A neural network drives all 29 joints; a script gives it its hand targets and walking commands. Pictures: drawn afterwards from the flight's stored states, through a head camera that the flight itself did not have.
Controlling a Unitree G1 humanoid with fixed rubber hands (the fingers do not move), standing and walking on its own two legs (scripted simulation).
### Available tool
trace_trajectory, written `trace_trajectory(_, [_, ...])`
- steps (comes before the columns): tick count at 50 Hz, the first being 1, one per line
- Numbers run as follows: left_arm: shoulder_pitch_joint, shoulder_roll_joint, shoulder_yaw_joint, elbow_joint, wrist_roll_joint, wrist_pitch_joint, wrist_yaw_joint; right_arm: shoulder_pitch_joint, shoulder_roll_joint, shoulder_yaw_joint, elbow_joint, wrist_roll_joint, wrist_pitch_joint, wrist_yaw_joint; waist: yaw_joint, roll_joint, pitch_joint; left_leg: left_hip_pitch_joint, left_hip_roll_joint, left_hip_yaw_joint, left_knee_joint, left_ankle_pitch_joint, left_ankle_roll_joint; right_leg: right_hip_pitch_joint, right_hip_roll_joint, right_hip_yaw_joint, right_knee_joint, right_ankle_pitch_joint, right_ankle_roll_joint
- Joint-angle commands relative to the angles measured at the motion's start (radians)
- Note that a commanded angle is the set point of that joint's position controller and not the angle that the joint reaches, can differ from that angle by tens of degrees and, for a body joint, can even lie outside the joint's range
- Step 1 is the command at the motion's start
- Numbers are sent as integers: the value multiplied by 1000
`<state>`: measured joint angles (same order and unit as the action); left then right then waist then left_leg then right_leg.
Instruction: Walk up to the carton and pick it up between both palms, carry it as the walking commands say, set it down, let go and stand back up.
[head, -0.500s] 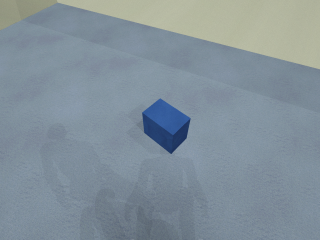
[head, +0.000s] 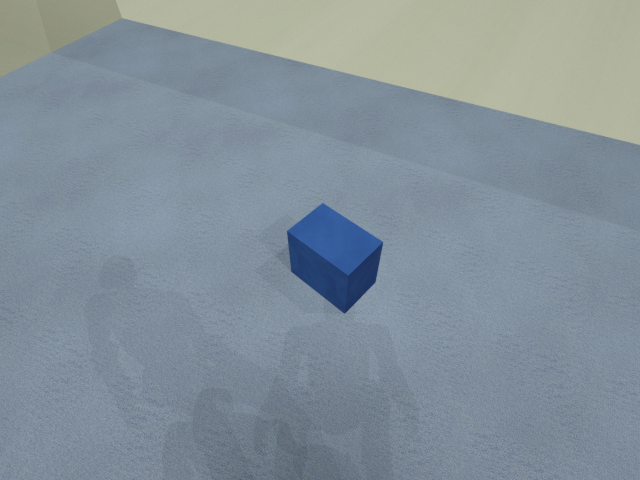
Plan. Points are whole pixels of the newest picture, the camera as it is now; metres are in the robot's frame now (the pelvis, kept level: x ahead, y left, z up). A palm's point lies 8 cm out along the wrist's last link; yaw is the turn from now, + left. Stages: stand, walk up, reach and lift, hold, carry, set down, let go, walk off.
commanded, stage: walk up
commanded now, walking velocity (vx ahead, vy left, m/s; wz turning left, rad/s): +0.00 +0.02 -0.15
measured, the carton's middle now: (333, 258) +0.89 -0.06 -0.64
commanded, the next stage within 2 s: none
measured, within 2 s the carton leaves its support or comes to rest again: neither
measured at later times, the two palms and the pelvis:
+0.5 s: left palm out of the picture +0.00 +0.21 -0.14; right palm out of the picture +0.02 -0.22 -0.14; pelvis +0.00 +0.00 +0.00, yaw +0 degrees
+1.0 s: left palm out of the picture +0.01 +0.21 -0.15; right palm out of the picture +0.04 -0.21 -0.14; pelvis +0.00 +0.01 +0.00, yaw -2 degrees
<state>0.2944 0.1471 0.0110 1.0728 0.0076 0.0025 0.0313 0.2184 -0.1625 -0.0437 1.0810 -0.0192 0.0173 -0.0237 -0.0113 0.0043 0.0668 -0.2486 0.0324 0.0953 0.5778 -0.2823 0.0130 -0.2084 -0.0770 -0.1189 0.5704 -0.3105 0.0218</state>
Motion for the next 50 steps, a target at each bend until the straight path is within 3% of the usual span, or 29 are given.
trace_trajectory(1, [-10,96,11,-51,-2,-12,-4,30,-79,3,-48,-5,-15,3,-19,-56,56,19,96,-93,-168,50,-27,-87,-98,104,-183,119,-13])
trace_trajectory(6, [-2,98,12,-44,-5,-12,-7,34,-116,-8,-49,6,-21,-16,-4,30,39,28,130,-96,-235,-25,-20,-73,-63,75,-114,132,4])
trace_trajectory(7, [10,87,42,-70,24,2,-7,55,-123,-44,-85,24,-10,-26,-21,9,-14,36,165,-117,-280,-101,24,-119,-2,88,-66,118,-6])
trace_trajectory(8, [30,101,58,-56,15,3,2,53,-115,-31,-85,23,-8,-18,6,46,13,-82,172,-198,-335,-85,48,-18,-9,48,-98,95,3])
trace_trajectory(9, [60,117,75,-53,23,2,10,65,-149,-43,-82,29,-9,-7,-8,38,7,-105,174,-236,-316,6,67,19,-21,40,-73,86,-7])
trace_trajectory(10, [89,114,75,-53,20,2,9,60,-155,-46,-89,24,-12,-3,4,74,1,-106,173,-228,-307,30,78,9,-25,41,-49,52,-12])
trace_trajectory(12, [123,98,68,-44,23,-1,8,39,-143,-50,-113,22,-15,2,19,77,-30,-86,171,-233,-288,36,86,-11,-41,33,-44,38,-21])
trace_trajectory(14, [108,78,22,-46,-12,-18,12,-28,-135,-34,-146,2,-22,4,37,57,-29,-138,157,-169,-119,98,40,106,-68,25,-22,118,7])
trace_trajectory(15, [128,74,28,-56,2,-25,3,-8,-127,-47,-113,-1,-25,-16,35,-9,-79,-8,99,-29,-48,-22,-7,-16,-135,171,-110,230,-29])
trace_trajectory(16, [132,99,26,-38,3,-30,3,-4,-58,-28,-89,-2,-21,-12,35,-47,-53,-41,55,-17,-5,-6,-44,-2,-193,228,-185,230,-67])
trace_trajectory(17, [96,114,24,-41,-2,-26,6,46,-27,-13,-69,4,-22,-7,12,-106,-47,-48,46,-26,-10,-6,-60,2,-199,224,-209,193,-76])
trace_trajectory(18, [59,125,24,-45,-5,-19,7,82,-30,-10,-46,4,-20,-3,-1,-116,-43,-56,47,-39,-46,-6,-56,9,-197,215,-212,126,-73])
trace_trajectory(19, [48,101,11,-52,-2,-18,4,73,-37,5,-39,0,-17,3,-12,-103,-9,-11,45,-49,-78,21,-48,-44,-190,225,-236,91,-57])
trace_trajectory(22, [-6,83,4,-55,-1,-16,-2,51,-57,9,-36,-4,-21,7,-27,-56,32,42,81,-89,-161,63,-31,-92,-126,139,-227,74,-21])
trace_trajectory(27, [-18,94,17,-54,-5,-12,-5,43,-114,-5,-45,7,-25,-10,-9,-2,21,29,148,-119,-244,18,-17,-54,-55,58,-95,158,8])
trace_trajectory(28, [-22,85,17,-58,-5,-12,-7,35,-121,-7,-49,4,-24,-15,-1,42,6,47,158,-121,-259,-7,-4,-65,-46,54,-86,131,11])
trace_trajectory(29, [2,99,53,-70,22,-2,-7,51,-130,-46,-75,28,-16,-29,-14,15,-35,53,181,-119,-281,-49,36,-107,2,70,-44,145,-4])
trace_trajectory(30, [41,98,64,-49,17,0,0,53,-111,-30,-79,26,-12,-18,0,40,8,-72,184,-211,-334,-33,59,-15,-5,41,-83,104,3])
trace_trajectory(31, [63,113,78,-46,25,0,6,54,-141,-41,-78,30,-13,-8,-7,55,3,-107,174,-224,-323,4,67,23,-24,42,-73,82,-10])
trace_trajectory(33, [115,111,80,-47,26,0,5,28,-150,-47,-100,28,-15,0,19,85,-17,-119,159,-207,-299,17,75,29,-40,46,-52,42,-26])
trace_trajectory(35, [121,106,77,-52,25,-6,5,31,-125,-47,-112,27,-20,2,24,74,-53,-116,140,-197,-252,73,71,38,-75,57,-74,73,-31])
trace_trajectory(36, [116,91,27,-53,-13,-19,12,-37,-133,-30,-149,7,-24,5,46,41,-23,-150,146,-157,-84,148,35,113,-85,36,-30,139,-2])
trace_trajectory(37, [131,90,35,-52,2,-27,6,-10,-121,-43,-114,-1,-27,-13,39,-61,-101,-11,90,-18,3,52,-15,9,-160,201,-125,273,-45])
trace_trajectory(38, [122,106,28,-39,0,-33,9,8,-52,-27,-83,3,-25,-9,32,-76,-77,-23,50,-20,18,81,-47,20,-208,238,-182,318,-75])
trace_trajectory(40, [46,134,25,-54,-6,-23,10,86,-47,-12,-51,4,-28,-2,-7,-101,-57,-12,52,-41,-50,60,-58,-1,-185,197,-193,223,-67])
trace_trajectory(41, [32,103,13,-58,-5,-21,9,71,-50,-3,-42,-1,-27,-2,-16,-65,-25,19,54,-55,-71,83,-46,-49,-186,204,-206,207,-59])
trace_trajectory(44, [-12,82,3,-64,-2,-17,1,54,-71,-1,-45,-3,-23,-1,-19,-34,5,28,115,-104,-150,137,-16,-54,-101,89,-146,223,-19])
trace_trajectory(49, [0,96,7,-55,-3,-9,-2,42,-98,-3,-57,8,-22,-15,1,1,-2,36,138,-96,-202,102,-13,-37,-70,68,-101,197,-3])
trace_trajectory(50, [12,101,50,-68,24,-1,-2,60,-112,-42,-85,28,-12,-24,-22,-22,-68,54,163,-109,-251,10,26,-77,-20,91,-56,188,-5])
